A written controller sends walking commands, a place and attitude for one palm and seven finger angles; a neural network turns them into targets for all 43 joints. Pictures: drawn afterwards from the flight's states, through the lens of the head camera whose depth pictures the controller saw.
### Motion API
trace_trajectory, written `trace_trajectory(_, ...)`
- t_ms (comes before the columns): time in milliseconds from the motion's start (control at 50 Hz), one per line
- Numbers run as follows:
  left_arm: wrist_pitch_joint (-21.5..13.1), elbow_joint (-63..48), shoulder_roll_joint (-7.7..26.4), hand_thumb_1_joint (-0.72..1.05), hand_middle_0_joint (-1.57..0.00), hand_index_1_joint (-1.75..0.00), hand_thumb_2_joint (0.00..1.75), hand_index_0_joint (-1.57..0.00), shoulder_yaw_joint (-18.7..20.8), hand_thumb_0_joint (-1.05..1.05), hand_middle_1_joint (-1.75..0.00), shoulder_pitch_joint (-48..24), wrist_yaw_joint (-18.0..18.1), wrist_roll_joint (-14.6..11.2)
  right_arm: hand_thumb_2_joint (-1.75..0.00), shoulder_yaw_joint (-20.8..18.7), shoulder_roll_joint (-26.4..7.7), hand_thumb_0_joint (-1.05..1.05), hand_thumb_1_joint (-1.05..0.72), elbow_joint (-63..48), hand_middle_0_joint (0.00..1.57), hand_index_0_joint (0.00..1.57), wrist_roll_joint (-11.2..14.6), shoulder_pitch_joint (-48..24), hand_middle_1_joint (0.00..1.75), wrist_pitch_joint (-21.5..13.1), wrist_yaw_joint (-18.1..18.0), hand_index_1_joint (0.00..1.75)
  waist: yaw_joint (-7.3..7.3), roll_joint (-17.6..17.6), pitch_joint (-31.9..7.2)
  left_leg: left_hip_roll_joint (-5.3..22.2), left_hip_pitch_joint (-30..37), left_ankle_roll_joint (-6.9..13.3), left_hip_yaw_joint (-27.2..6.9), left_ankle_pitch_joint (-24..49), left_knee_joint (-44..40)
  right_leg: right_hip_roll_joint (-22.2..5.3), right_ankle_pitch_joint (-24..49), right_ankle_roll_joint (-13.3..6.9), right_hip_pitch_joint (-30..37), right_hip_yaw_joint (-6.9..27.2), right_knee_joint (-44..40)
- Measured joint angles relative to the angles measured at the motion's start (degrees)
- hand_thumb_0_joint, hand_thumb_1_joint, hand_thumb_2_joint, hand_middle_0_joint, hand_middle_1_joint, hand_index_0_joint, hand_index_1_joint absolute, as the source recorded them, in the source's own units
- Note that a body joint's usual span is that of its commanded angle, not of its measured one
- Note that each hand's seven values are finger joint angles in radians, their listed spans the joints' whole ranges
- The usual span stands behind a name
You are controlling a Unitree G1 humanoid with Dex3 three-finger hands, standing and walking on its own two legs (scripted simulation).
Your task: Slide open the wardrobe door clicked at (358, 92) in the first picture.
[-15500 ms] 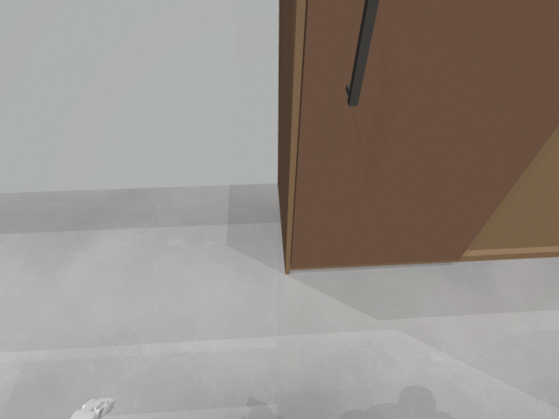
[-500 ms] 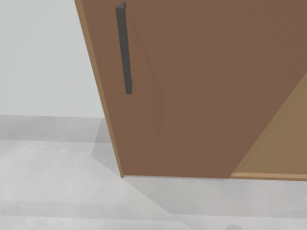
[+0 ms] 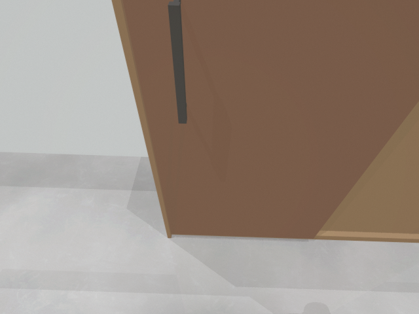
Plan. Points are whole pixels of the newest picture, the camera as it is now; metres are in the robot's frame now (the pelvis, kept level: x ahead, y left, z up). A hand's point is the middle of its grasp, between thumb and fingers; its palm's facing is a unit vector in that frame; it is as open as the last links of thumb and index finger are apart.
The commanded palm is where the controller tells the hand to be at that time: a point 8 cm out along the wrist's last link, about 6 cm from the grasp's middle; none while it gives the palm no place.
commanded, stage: look again from close up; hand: left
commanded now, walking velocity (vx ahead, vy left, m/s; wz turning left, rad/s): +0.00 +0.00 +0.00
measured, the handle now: (180, 67) +0.57 +0.10 +0.19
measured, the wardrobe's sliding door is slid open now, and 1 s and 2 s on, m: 0.00 0.00 0.00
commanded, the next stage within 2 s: shuffle to correct the standing spot in 0.36 s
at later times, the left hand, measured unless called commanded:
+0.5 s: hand out of the picture +0.00 +0.16 -0.18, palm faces +0.03 -0.98 -0.18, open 7.4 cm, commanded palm none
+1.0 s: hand out of the picture +0.02 +0.13 -0.19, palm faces +0.11 -0.99 -0.12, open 7.4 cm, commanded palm none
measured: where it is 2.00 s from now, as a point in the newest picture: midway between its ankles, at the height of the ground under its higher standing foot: outside the picture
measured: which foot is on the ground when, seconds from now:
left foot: down 0.00-1.00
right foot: down 0.00-1.00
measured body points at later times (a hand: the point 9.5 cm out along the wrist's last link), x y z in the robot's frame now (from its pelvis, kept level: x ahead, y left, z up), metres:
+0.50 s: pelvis +0.01 +0.00 +0.00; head +0.02 +0.00 +0.45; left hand +0.00 +0.21 -0.16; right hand +0.00 -0.22 -0.16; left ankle +0.02 +0.08 -0.74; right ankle +0.03 -0.14 -0.74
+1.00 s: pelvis +0.11 -0.01 -0.02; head +0.13 +0.01 +0.43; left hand +0.02 +0.18 -0.18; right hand +0.08 -0.22 -0.17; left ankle +0.06 +0.07 -0.74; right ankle +0.03 -0.13 -0.74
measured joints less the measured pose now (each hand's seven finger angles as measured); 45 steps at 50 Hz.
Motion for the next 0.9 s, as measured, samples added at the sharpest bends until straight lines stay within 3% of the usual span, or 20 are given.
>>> trace_trajectory(560, -0.2, 0.2, 0.9, 0.9, -0.2, -0.29, 0.9, -0.2, 0.0, 0.01, -0.3, -1.7, -0.1, 0.0, -0.89, 0.0, -1.0, 0.0, -0.91, 0.5, 0.19, 0.2, -0.1, -1.6, 0.3, -0.3, -0.1, 0.3, -0.13, -0.3, -0.4, 0.3, 1.1, -0.4, 0.2, -1.0, -0.4, 0.3, -1.2, -0.2, 0.8, 0.3, 0.0)
trace_trajectory(700, 0.4, 0.4, 0.5, 0.9, -0.2, -0.29, 0.9, -0.19, 0.5, 0.01, -0.3, 0.8, -1.1, 0.4, -0.89, -0.3, -0.3, 0.0, -0.91, 0.7, 0.19, 0.2, -0.5, 0.9, 0.3, 0.3, -0.1, 0.3, -0.09, -0.6, -2.6, 0.8, 1.2, -0.8, 0.5, -4.3, 2.1, 0.7, -5.1, -0.9, 0.3, 0.7, 3.2)
trace_trajectory(900, -1.0, 0.9, -1.0, 0.9, -0.2, -0.29, 0.9, -0.2, 1.5, 0.01, -0.3, 3.9, -1.3, 0.1, -0.89, -0.4, 0.7, 0.0, -0.91, 0.9, 0.2, 0.2, -0.3, 3.3, 0.3, -0.6, -0.4, 0.3, 0.09, 0.7, -1.7, 3.3, -1.1, -2.0, -0.6, -11.5, 11.3, 2.6, -10.5, -1.6, 1.4, -1.0, 6.3)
